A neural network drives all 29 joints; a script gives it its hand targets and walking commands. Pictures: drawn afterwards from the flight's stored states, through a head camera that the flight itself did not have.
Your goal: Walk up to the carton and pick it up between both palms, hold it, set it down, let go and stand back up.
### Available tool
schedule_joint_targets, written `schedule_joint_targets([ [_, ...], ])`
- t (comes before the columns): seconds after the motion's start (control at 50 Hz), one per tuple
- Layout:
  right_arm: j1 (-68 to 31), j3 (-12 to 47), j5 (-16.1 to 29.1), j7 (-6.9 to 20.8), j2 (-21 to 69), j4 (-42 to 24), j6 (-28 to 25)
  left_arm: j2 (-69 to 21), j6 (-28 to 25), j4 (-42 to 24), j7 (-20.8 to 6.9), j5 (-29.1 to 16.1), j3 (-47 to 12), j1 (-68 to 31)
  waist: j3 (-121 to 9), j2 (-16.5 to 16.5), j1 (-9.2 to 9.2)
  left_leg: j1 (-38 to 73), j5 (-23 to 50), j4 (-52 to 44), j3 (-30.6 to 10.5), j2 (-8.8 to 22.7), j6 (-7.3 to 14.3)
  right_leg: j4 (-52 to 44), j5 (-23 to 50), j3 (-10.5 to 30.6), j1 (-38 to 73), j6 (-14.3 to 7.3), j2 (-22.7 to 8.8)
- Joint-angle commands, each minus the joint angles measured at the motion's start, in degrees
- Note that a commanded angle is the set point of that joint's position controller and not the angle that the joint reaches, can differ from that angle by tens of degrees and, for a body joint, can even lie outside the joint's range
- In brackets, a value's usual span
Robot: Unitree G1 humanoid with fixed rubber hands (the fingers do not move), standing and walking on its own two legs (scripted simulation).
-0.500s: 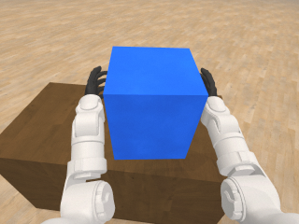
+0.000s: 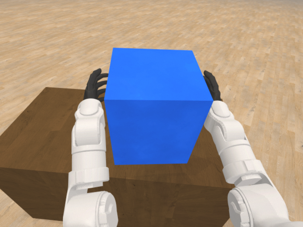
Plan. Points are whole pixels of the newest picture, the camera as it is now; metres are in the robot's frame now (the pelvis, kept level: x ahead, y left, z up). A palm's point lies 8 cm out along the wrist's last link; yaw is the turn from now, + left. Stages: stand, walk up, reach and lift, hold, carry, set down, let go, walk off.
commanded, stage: reach and lift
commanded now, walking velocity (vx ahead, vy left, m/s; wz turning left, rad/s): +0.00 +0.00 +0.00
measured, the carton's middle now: (152, 109) +0.38 -0.02 +0.15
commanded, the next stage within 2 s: hold in 0.06 s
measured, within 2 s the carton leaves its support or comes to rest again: neither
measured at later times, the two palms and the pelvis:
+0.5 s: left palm (89, 98) +0.36 +0.14 +0.21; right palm (212, 97) +0.35 -0.16 +0.20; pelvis -0.01 +0.00 +0.00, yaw -1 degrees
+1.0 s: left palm (84, 95) +0.35 +0.15 +0.23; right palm (209, 92) +0.35 -0.15 +0.21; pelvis -0.02 -0.01 +0.00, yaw +0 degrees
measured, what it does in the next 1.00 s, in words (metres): stands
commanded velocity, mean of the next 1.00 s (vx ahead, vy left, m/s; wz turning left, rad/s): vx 0.00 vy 0.00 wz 0.00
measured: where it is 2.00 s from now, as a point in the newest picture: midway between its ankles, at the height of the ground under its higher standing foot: outside the picture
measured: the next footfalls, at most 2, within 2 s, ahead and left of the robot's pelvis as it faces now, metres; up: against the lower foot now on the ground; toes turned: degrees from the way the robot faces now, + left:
none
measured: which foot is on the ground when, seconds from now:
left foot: down 0.00-1.00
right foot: down 0.00-1.00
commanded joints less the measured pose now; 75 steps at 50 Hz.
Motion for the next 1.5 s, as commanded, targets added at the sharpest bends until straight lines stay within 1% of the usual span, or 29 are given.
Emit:
schedule_joint_targets([
  [0.0, -46.6, 22.3, 4.5, 5.3, 32.6, -18.8, -4.2, -34.0, -0.7, -3.4, -6.7, -8.8, -31.2, -37.2, -20.4, 4.4, -0.2, -1.3, 25.7, -3.3, 1.0, -1.2, -5.1, 0.8, 13.7, -0.2, 10.6, 0.6, 2.9],
  [0.12, -47.8, 22.0, 4.4, 5.8, 32.1, -18.3, -4.1, -33.9, 0.4, -3.3, -6.4, -8.6, -30.9, -37.6, -19.4, 4.3, 0.55, -1.5, 23.7, -4.0, 1.4, -0.9, -4.7, 0.2, 10.8, -0.1, 9.8, 0.1, 2.8],
  [0.24, -49.4, 20.9, 3.6, 5.9, 32.6, -16.6, -4.0, -33.7, 0.9, -2.1, -6.4, -8.5, -29.9, -39.4, -19.3, 4.0, 0.85, -2.5, 20.4, -4.9, 2.0, -1.0, -4.1, 0.0, 9.1, 0.1, 10.1, 0.1, 2.6],
  [0.4, -51.2, 19.7, 2.9, 5.6, 33.6, -14.5, -3.5, -32.9, 1.2, -0.1, -7.1, -8.3, -28.0, -41.4, -19.3, 3.3, 0.97, -4.6, 16.5, -5.9, 2.6, -1.6, -3.2, -0.1, 8.4, 0.4, 11.8, 0.6, 2.2],
  [0.56, -52.7, 20.4, 3.5, 4.8, 34.9, -15.2, -2.6, -32.1, 1.7, -0.4, -7.7, -8.3, -27.2, -42.5, -19.9, 2.8, 1.51, -6.0, 14.9, -6.4, 2.9, -2.1, -2.5, 0.0, 8.3, 0.5, 13.5, 1.2, 2.0],
  [0.68, -53.8, 19.8, 3.2, 4.7, 35.4, -14.3, -1.5, -31.4, 2.5, 0.1, -8.1, -8.0, -26.2, -44.0, -18.3, 2.8, 2.01, -8.0, 10.8, -7.7, 3.2, -2.1, -1.9, -0.4, 4.3, 0.6, 13.0, 1.2, 1.8],
  [0.82, -55.1, 18.0, 2.5, 4.9, 35.7, -12.5, -0.7, -31.1, 2.8, 1.8, -8.5, -8.1, -25.1, -46.1, -18.1, 3.4, 1.87, -9.6, 7.7, -8.4, 3.3, -2.0, -1.5, -0.4, 1.2, 0.6, 12.5, 1.0, 1.7],
  [0.9, -55.1, 17.7, 2.5, 4.8, 35.7, -11.9, -0.5, -30.9, 2.8, 2.2, -8.7, -8.0, -24.6, -46.1, -18.4, 3.6, 1.75, -9.8, 8.2, -8.2, 3.3, -1.9, -1.6, -0.2, 1.5, 0.6, 12.8, 1.0, 1.8],
  [0.98, -54.7, 18.3, 3.0, 4.5, 35.8, -12.5, -0.4, -30.7, 2.7, 1.8, -8.9, -7.9, -24.6, -45.4, -19.4, 3.4, 1.7, -9.3, 10.5, -7.5, 3.3, -2.1, -1.7, 0.0, 3.7, 0.6, 13.9, 1.3, 1.8],
  [1.22, -51.3, 22.3, 5.5, 3.4, 35.8, -17.7, 0.1, -30.7, 3.0, -4.0, -9.0, -8.2, -27.5, -42.3, -20.4, 3.6, 1.51, -6.6, 18.0, -5.6, 2.9, -2.3, -2.7, 0.4, 10.0, 0.6, 15.2, 1.5, 2.3],
  [1.4, -48.4, 23.6, 6.0, 3.3, 34.7, -20.4, 0.5, -31.1, 4.0, -7.6, -9.1, -8.4, -29.7, -39.8, -19.3, 4.2, 1.07, -4.7, 21.3, -5.1, 2.7, -1.9, -3.5, 0.1, 11.4, 0.4, 14.7, 1.1, 2.5],
  [1.48, -47.5, 23.5, 5.8, 3.4, 34.0, -20.6, 0.6, -31.1, 4.5, -8.2, -9.1, -8.2, -29.9, -38.9, -18.3, 4.4, 0.95, -4.3, 21.7, -5.2, 2.7, -1.7, -3.7, -0.1, 10.7, 0.2, 14.3, 0.8, 2.6],
])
